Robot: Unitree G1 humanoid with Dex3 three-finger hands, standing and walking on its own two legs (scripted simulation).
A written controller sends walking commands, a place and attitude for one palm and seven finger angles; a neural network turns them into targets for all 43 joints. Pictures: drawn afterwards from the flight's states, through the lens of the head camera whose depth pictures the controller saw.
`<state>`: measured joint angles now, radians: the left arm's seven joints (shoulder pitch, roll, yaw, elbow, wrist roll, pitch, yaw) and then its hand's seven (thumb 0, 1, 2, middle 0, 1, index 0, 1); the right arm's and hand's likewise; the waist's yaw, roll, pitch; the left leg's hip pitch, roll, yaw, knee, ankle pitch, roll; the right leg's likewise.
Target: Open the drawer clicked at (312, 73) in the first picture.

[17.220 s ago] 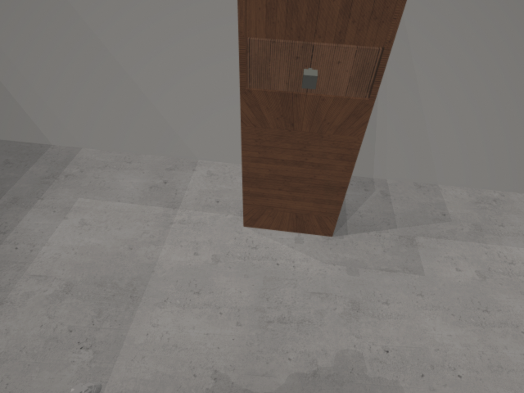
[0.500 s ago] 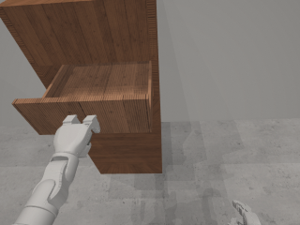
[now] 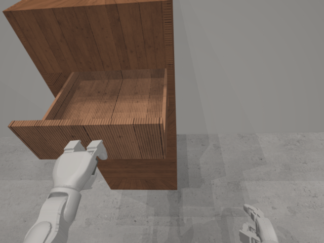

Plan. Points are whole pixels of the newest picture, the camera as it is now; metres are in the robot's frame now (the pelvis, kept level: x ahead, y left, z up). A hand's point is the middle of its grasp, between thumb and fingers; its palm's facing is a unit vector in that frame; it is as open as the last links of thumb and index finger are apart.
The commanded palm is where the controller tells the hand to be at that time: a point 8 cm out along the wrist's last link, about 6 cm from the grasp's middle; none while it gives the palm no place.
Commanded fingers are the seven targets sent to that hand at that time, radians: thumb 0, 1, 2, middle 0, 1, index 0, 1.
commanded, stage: pull the drawer open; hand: left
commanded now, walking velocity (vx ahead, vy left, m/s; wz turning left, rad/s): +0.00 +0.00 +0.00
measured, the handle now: (88, 156) +0.31 +0.22 +0.06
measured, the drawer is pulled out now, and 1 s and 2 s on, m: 0.23 0.30 0.29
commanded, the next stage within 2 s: open the thumb to release the handle in 0.90 s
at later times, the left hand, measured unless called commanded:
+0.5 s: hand (78, 203) +0.19 +0.21 +0.05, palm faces +0.03 -0.11 -0.99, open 7.2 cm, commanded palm +0.16 +0.22 +0.10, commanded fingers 0.00 0.90 0.90 -0.40 -1.35 -0.40 -1.35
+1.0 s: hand (77, 206) +0.19 +0.21 +0.05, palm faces +0.03 -0.13 -0.99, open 7.1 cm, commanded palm +0.17 +0.22 +0.10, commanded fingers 0.00 0.83 0.87 -0.40 -1.34 -0.40 -1.34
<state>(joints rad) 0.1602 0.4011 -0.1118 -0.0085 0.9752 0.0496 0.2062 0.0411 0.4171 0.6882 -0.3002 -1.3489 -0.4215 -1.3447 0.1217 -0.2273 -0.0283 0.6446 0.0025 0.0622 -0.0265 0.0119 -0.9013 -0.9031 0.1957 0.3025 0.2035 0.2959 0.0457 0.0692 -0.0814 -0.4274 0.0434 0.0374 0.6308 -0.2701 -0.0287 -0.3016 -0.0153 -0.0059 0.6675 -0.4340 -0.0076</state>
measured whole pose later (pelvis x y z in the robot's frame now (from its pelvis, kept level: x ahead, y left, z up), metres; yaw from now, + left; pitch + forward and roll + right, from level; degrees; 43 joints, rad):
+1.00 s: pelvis +0.00 -0.01 -0.01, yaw -1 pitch +5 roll +1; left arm 0.57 0.42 -0.04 -0.33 0.95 0.01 0.28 0.01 0.46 0.66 -0.32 -1.34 -0.41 -1.34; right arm 0.12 -0.24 -0.02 0.59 -0.02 0.09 0.01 0.01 -0.90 -0.90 0.19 0.30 0.20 0.30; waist 0.05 0.07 -0.10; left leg -0.49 0.06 0.04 0.73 -0.32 -0.04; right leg -0.37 0.00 0.00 0.76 -0.48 -0.02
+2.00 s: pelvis -0.02 +0.00 +0.00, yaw +1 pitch +2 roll +1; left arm 0.29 0.37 -0.15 -0.16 0.99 0.08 0.23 0.00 -0.49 0.30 -0.32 -1.20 -0.32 -1.20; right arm 0.10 -0.21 0.00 0.65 -0.01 0.07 -0.03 0.01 -0.90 -0.90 0.20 0.30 0.20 0.30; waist 0.08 0.08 -0.06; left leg -0.43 0.04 0.00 0.65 -0.25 -0.03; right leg -0.29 -0.01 -0.03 0.69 -0.43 -0.01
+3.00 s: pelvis -0.02 +0.00 +0.02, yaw +2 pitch -4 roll +1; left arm 0.08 0.53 -0.06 -0.43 0.81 0.20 -0.09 0.00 -0.49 0.30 -0.32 -1.20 -0.32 -1.20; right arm 0.03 -0.25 0.05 0.66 0.04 0.09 0.01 0.01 -0.90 -0.90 0.19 0.30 0.20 0.30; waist 0.11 0.13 -0.02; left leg -0.22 0.02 0.01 0.44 -0.15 -0.02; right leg -0.08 -0.02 -0.04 0.48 -0.33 0.00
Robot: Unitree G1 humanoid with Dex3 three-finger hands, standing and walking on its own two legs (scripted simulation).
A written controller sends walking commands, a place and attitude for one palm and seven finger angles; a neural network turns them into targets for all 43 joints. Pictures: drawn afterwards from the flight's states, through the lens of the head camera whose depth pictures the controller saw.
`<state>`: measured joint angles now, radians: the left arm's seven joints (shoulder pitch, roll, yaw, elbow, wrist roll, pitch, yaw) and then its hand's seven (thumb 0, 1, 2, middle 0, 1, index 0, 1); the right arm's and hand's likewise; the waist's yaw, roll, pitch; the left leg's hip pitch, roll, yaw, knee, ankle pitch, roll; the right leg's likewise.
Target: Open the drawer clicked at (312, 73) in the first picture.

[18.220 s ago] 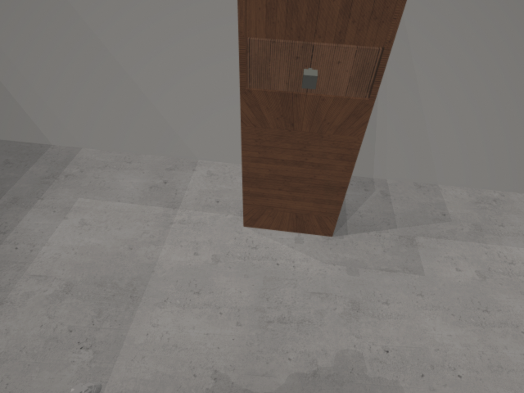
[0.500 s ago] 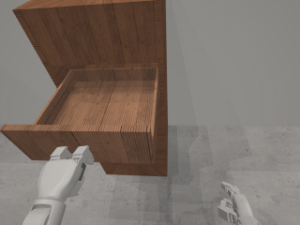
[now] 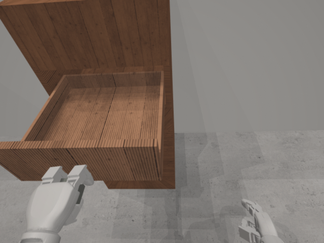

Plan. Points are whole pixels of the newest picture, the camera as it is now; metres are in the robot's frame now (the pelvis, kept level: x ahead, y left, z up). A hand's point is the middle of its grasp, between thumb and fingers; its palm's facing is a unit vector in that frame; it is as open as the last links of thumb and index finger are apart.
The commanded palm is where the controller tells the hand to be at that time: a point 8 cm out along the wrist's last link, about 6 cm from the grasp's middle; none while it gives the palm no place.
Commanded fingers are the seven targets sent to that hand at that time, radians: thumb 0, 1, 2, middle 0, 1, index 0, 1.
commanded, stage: open the thumb to release the handle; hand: left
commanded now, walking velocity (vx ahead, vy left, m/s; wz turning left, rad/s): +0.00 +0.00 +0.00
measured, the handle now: (73, 182) +0.23 +0.23 +0.07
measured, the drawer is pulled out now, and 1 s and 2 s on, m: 0.30 0.29 0.29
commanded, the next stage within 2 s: lift the hand off the handle in 0.50 s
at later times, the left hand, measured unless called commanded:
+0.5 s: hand (68, 205) +0.19 +0.23 +0.06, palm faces +0.04 -0.13 -0.99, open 12.2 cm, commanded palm +0.17 +0.22 +0.12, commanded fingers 0.00 -0.50 0.30 -0.30 -1.20 -0.30 -1.20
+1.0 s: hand (74, 199) +0.20 +0.21 +0.06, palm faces +0.08 -0.14 -0.99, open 13.8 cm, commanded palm +0.17 +0.21 +0.13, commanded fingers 0.00 -0.50 0.30 -0.30 -1.20 -0.30 -1.20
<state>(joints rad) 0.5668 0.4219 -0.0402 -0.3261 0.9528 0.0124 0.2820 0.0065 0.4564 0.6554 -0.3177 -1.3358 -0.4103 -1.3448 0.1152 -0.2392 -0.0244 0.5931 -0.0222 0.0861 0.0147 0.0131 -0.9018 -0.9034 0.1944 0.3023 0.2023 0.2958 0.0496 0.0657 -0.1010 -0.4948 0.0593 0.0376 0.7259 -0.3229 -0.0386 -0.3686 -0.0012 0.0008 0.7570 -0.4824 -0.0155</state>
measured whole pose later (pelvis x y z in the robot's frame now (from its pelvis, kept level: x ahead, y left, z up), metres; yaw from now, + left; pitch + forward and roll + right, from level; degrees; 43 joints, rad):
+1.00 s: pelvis -0.02 +0.00 +0.01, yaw +2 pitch +2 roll +1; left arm 0.29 0.37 -0.15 -0.16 0.99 0.08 0.23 0.00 -0.49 0.30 -0.32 -1.20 -0.32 -1.20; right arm 0.10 -0.21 0.00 0.65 -0.01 0.07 -0.03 0.01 -0.90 -0.90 0.20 0.30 0.20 0.30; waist 0.08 0.08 -0.06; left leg -0.43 0.04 0.00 0.65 -0.25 -0.03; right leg -0.29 -0.01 -0.03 0.69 -0.43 -0.01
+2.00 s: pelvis -0.03 +0.01 +0.03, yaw +2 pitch -4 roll +1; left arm 0.08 0.53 -0.06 -0.43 0.81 0.20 -0.09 0.00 -0.49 0.30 -0.32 -1.20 -0.32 -1.20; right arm 0.03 -0.25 0.05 0.66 0.04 0.09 0.01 0.01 -0.90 -0.90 0.19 0.30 0.20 0.30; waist 0.11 0.13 -0.02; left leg -0.22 0.02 0.01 0.44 -0.15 -0.02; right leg -0.08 -0.02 -0.04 0.48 -0.33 0.00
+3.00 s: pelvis -0.03 +0.01 +0.02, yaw +3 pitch -5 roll +0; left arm 0.29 0.48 0.26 -0.55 0.17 0.00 -0.03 -0.01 -0.48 0.31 -0.32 -1.19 -0.33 -1.18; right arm 0.06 -0.24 0.05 0.62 0.02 -0.03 -0.04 0.01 -0.90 -0.90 0.20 0.30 0.20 0.30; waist 0.10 0.12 0.03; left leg -0.23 0.04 -0.01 0.49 -0.18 -0.02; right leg -0.07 -0.01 -0.05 0.48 -0.33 0.00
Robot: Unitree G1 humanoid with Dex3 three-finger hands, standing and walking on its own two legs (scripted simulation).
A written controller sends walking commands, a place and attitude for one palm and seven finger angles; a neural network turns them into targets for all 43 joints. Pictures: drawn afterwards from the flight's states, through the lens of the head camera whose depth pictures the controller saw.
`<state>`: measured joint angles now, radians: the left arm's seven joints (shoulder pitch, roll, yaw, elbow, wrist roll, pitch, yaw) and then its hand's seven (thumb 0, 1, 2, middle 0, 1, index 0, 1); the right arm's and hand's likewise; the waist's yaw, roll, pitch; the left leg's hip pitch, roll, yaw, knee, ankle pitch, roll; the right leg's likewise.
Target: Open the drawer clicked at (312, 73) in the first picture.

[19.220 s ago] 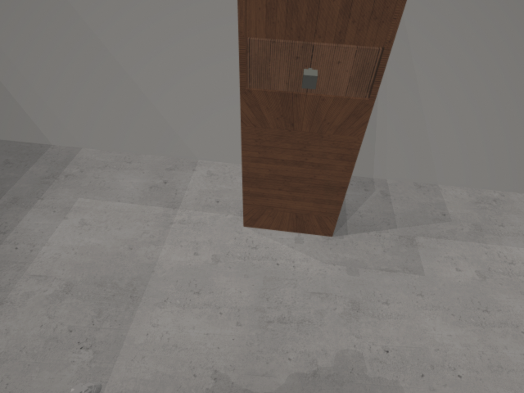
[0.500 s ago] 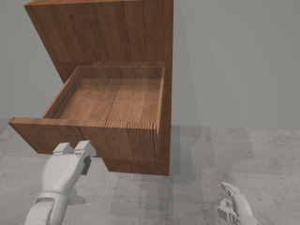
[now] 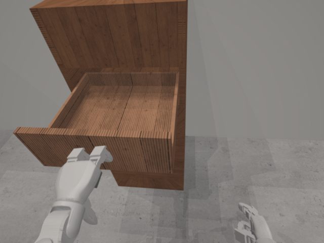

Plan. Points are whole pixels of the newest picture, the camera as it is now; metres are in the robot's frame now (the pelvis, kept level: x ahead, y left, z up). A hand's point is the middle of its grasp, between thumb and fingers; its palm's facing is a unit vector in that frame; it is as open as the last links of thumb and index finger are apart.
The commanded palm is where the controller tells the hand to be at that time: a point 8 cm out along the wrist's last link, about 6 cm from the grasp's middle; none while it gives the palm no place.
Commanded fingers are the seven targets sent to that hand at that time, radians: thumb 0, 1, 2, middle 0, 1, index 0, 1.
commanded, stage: lift the hand off the handle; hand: left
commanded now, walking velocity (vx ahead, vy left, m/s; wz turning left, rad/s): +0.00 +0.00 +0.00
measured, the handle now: (92, 168) +0.27 +0.22 +0.06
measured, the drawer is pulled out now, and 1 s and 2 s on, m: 0.29 0.29 0.29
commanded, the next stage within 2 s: draw the hand back to the body in 1.20 s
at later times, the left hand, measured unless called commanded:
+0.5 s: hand (76, 170) +0.22 +0.21 +0.13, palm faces +0.12 -0.12 -0.98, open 13.8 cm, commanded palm +0.19 +0.21 +0.19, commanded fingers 0.00 -0.50 0.30 -0.30 -1.20 -0.30 -1.20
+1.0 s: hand (68, 141) +0.24 +0.21 +0.20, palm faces +0.20 -0.12 -0.97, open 13.8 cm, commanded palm +0.20 +0.21 +0.26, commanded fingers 0.00 -0.50 0.30 -0.30 -1.20 -0.30 -1.20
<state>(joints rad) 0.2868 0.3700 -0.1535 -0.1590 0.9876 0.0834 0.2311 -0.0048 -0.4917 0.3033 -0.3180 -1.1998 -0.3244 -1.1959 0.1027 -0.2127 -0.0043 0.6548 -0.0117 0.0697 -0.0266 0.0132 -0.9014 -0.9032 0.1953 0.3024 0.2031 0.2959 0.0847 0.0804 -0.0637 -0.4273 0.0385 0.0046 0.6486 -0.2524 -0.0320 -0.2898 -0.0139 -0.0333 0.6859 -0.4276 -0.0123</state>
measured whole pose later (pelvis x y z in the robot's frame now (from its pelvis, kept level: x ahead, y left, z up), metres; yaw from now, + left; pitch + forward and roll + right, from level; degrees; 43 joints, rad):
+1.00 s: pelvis +0.00 +0.01 +0.02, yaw +0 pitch -4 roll +1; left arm 0.08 0.53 -0.06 -0.43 0.81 0.20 -0.09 0.00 -0.49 0.30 -0.32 -1.20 -0.32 -1.20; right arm 0.03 -0.25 0.05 0.66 0.04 0.09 0.01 0.01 -0.90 -0.90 0.19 0.30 0.20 0.30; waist 0.11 0.13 -0.02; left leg -0.22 0.02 0.01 0.44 -0.15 -0.02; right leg -0.08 -0.02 -0.04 0.48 -0.33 0.00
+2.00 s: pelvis +0.00 +0.01 +0.02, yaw +1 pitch -5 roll +0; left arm 0.29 0.48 0.26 -0.55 0.17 0.00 -0.03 -0.01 -0.48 0.31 -0.32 -1.19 -0.33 -1.18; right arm 0.06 -0.24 0.05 0.62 0.02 -0.03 -0.04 0.01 -0.90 -0.90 0.20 0.30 0.20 0.30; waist 0.10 0.12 0.03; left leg -0.23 0.04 -0.01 0.49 -0.18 -0.02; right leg -0.07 -0.01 -0.05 0.48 -0.33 0.00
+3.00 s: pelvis +0.02 +0.00 +0.02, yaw -1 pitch -4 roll +0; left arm 0.43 0.35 0.38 -0.58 -0.09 -0.11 0.11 0.01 0.87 0.89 -0.21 -0.31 -0.22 -0.31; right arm 0.16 -0.21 0.02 0.65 0.00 -0.11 -0.08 0.01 -0.90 -0.90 0.20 0.30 0.20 0.30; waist 0.08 0.07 0.01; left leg -0.16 0.05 0.01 0.43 -0.20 -0.04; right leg 0.01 0.01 -0.03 0.38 -0.31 -0.01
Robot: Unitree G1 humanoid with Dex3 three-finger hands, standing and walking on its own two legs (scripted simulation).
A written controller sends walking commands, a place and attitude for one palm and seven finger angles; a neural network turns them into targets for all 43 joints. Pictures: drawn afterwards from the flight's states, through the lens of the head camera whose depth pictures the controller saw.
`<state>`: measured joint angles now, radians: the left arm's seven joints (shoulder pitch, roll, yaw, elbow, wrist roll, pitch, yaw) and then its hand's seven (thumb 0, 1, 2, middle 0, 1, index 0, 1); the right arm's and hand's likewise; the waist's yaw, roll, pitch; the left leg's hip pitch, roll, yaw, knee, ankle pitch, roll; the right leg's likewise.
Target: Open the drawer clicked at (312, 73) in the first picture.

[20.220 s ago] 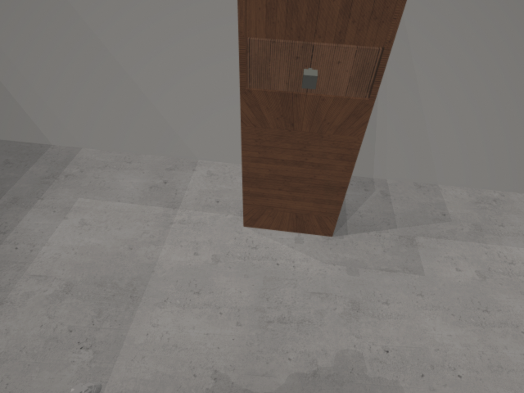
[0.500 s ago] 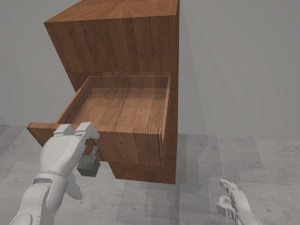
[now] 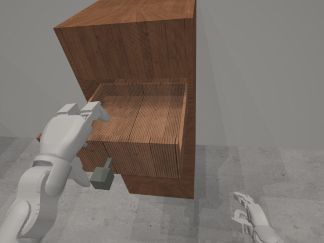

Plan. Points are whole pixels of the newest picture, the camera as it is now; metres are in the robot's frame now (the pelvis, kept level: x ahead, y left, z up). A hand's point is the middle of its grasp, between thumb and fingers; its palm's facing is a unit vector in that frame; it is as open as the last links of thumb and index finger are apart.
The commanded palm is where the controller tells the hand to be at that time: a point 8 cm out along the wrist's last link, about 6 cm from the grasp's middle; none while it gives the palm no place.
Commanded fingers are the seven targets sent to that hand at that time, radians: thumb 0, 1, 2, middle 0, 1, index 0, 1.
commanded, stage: lift the hand off the handle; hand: left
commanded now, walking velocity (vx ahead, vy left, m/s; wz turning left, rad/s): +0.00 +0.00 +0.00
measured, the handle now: (105, 171) +0.27 +0.21 +0.05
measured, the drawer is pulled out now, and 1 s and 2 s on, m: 0.29 0.29 0.29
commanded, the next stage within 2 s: draw the hand back to the body in 0.20 s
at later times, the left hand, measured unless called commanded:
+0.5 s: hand (81, 144) +0.24 +0.20 +0.19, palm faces +0.19 -0.11 -0.98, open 13.8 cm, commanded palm +0.20 +0.21 +0.25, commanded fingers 0.00 -0.50 0.30 -0.30 -1.20 -0.30 -1.20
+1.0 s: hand (64, 151) +0.21 +0.21 +0.21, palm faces +0.30 -0.64 -0.70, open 13.8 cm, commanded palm +0.16 +0.24 +0.24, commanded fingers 0.00 -0.29 0.39 -0.28 -1.07 -0.28 -1.07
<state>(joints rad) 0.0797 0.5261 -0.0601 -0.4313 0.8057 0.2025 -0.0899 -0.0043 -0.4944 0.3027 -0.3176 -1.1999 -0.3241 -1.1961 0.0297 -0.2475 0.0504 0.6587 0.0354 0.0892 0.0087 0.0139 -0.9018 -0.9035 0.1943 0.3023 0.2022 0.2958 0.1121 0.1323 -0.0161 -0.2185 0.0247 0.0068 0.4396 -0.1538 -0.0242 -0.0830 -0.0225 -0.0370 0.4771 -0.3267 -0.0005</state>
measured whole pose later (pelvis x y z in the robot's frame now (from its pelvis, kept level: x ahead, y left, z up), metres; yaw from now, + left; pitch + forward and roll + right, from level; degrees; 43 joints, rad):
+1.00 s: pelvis +0.00 +0.00 +0.00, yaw +0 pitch -5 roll +0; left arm 0.29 0.48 0.26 -0.55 0.17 0.00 -0.03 -0.01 -0.48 0.31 -0.32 -1.19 -0.33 -1.18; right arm 0.06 -0.24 0.05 0.62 0.02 -0.03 -0.04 0.01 -0.90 -0.90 0.20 0.30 0.20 0.30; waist 0.10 0.12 0.03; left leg -0.23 0.04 -0.01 0.49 -0.18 -0.02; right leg -0.07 -0.01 -0.05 0.48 -0.33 0.00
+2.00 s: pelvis +0.03 -0.01 +0.00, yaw -1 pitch -4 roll +0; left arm 0.43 0.35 0.38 -0.58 -0.09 -0.11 0.11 0.01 0.87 0.89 -0.21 -0.31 -0.22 -0.31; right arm 0.16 -0.21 0.02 0.65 0.00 -0.11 -0.08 0.01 -0.90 -0.90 0.20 0.30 0.20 0.30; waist 0.08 0.07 0.01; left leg -0.16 0.05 0.01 0.43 -0.20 -0.04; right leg 0.01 0.01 -0.03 0.38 -0.31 -0.01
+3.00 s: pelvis -0.12 +0.05 -0.01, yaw -1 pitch +0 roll -4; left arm 0.47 0.48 0.53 -0.72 -0.07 -0.23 0.17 0.01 0.88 0.90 -0.21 -0.30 -0.22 -0.30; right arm 0.21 -0.16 0.00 0.62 -0.01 -0.12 -0.04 0.01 -0.90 -0.90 0.20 0.30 0.20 0.30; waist -0.01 0.03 0.02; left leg -0.51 0.04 -0.03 0.46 0.04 0.03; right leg -0.30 0.11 -0.03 0.84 -0.54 -0.03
